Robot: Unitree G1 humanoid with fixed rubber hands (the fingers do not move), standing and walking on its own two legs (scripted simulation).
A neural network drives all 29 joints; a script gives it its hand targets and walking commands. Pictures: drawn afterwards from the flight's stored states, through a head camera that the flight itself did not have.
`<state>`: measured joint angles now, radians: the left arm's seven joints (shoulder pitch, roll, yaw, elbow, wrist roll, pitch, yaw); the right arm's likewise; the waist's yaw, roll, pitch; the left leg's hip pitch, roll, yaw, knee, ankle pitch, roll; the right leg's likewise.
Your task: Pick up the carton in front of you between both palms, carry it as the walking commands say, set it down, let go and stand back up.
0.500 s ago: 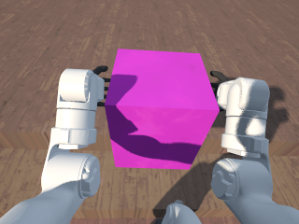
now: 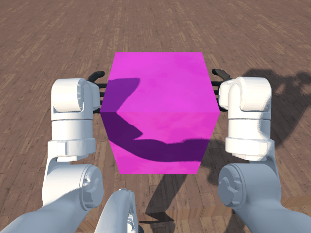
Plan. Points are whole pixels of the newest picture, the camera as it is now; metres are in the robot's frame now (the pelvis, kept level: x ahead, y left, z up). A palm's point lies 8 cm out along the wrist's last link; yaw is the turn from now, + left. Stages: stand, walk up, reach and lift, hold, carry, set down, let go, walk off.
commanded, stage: carry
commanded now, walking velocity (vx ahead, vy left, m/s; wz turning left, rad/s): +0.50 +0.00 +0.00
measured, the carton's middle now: (158, 116) +0.39 +0.00 +0.13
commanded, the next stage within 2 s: none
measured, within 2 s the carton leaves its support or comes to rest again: neither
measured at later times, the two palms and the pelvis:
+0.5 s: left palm out of the picture +0.67 +0.16 +0.34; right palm out of the picture +0.66 -0.14 +0.37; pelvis +0.29 +0.01 +0.15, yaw +0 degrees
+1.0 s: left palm out of the picture +0.98 +0.15 +0.49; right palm out of the picture +0.99 -0.15 +0.48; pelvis +0.61 -0.01 +0.29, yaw +1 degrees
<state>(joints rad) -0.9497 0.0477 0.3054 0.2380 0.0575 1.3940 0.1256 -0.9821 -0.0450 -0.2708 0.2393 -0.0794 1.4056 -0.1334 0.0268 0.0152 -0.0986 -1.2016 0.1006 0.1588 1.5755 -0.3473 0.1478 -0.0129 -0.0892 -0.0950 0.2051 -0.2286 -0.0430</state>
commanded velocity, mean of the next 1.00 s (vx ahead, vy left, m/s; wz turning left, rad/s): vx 0.50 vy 0.00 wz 0.00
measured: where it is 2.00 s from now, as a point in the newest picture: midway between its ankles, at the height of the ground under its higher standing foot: (164, 97)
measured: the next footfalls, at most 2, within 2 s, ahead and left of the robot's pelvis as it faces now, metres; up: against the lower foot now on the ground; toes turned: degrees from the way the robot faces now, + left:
left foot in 0.04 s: +0.23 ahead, +0.10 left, +0.16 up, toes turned +5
right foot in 0.60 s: +0.60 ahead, -0.10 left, +0.32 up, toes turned -5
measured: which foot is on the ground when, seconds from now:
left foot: up 0.00-0.02, down 0.04-0.62, up 0.64-1.00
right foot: down 0.00-0.08, up 0.10-0.58, down 0.60-1.00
